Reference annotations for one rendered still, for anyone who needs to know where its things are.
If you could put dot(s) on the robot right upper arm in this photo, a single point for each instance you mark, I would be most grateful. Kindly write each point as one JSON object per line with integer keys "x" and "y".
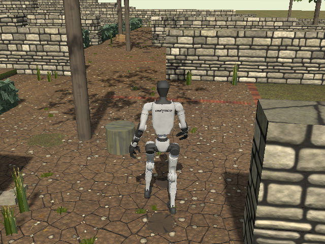
{"x": 181, "y": 115}

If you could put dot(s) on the left robot foot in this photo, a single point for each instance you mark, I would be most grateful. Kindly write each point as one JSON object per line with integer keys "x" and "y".
{"x": 147, "y": 193}

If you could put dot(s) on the robot left upper arm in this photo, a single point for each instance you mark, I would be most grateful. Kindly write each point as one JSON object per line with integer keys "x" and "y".
{"x": 144, "y": 116}

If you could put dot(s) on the left robot hand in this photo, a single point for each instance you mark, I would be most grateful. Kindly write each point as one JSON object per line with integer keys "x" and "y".
{"x": 132, "y": 152}

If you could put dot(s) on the robot left forearm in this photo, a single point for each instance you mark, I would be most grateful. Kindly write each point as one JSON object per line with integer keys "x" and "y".
{"x": 137, "y": 136}

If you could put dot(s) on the robot foot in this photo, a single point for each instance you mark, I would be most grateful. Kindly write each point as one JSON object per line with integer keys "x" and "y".
{"x": 172, "y": 210}
{"x": 147, "y": 193}

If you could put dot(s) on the right robot foot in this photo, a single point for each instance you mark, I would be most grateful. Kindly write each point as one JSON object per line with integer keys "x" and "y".
{"x": 172, "y": 210}

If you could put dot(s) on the right robot hand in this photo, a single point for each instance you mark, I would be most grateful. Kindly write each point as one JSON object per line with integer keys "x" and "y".
{"x": 184, "y": 137}

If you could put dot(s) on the robot right forearm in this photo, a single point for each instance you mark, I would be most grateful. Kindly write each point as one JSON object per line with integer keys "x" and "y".
{"x": 185, "y": 131}

